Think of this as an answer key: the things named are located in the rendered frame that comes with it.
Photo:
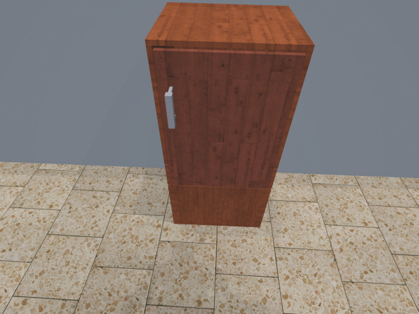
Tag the cupboard door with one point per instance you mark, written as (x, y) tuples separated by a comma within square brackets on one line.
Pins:
[(231, 109)]

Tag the handle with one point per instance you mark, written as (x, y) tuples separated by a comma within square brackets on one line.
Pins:
[(170, 108)]

